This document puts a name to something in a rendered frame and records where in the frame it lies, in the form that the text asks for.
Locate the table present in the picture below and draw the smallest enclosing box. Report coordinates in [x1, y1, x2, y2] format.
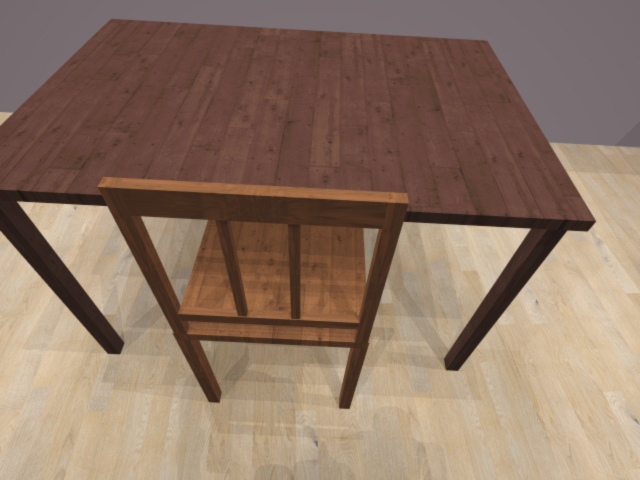
[0, 19, 596, 371]

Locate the chair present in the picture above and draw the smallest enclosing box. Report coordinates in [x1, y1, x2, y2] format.
[98, 177, 409, 409]

